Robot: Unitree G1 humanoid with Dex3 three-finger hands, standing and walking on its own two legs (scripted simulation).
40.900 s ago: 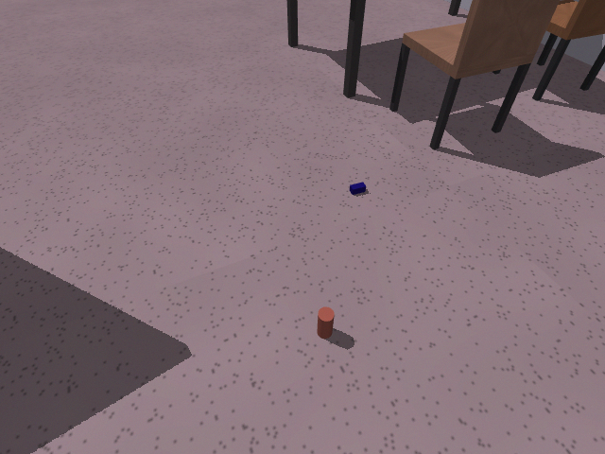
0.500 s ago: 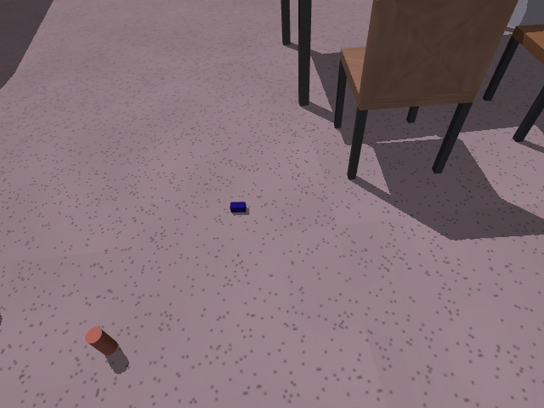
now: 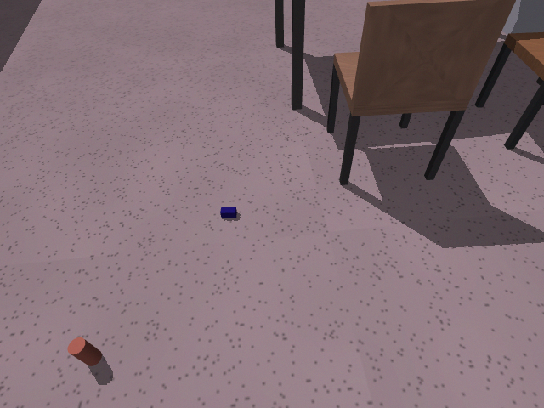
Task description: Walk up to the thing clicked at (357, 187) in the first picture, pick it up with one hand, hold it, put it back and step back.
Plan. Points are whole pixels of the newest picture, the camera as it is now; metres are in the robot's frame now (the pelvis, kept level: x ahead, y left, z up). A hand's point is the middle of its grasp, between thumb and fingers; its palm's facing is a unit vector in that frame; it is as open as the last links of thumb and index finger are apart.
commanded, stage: step back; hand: left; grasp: from above
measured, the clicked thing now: (228, 212) +1.08 +0.27 -0.74
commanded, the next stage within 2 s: stand in 0.36 s
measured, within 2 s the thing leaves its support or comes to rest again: neither
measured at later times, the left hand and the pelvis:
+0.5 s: hand out of the picture +0.12 +0.29 -0.14, palm faces +0.01 -0.94 -0.34, open 7.4 cm; pelvis +0.03 +0.03 +0.01, yaw +0 degrees
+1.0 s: hand out of the picture +0.09 +0.27 -0.13, palm faces -0.03 -0.93 -0.35, open 7.4 cm; pelvis +0.02 +0.02 +0.02, yaw +0 degrees
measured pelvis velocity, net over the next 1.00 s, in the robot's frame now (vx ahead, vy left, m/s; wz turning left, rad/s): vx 0.02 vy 0.02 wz -0.01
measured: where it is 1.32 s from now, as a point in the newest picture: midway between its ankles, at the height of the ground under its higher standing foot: outside the picture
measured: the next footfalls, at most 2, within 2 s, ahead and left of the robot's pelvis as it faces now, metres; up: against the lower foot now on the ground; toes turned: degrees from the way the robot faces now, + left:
left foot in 0.16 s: +0.07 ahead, +0.15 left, +0.00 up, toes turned +1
